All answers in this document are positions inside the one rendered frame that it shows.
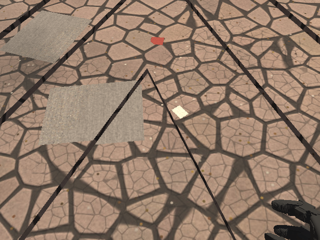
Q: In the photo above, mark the right robot hand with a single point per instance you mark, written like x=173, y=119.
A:
x=302, y=211

